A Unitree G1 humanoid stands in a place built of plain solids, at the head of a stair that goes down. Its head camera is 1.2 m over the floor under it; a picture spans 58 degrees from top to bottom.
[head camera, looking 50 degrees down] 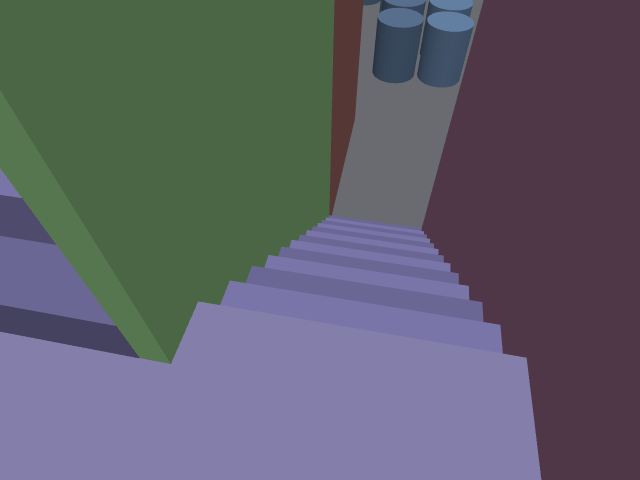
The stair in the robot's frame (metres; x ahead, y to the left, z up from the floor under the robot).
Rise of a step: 0.19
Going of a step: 0.22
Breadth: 1.02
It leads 11 degrees to the right of straight ahead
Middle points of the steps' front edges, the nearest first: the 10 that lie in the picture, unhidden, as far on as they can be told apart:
0.65 -0.11 0.00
0.87 -0.15 -0.19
1.08 -0.19 -0.39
1.30 -0.23 -0.58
1.51 -0.27 -0.78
1.73 -0.32 -0.97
1.94 -0.36 -1.17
2.16 -0.40 -1.36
2.37 -0.44 -1.56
2.59 -0.48 -1.75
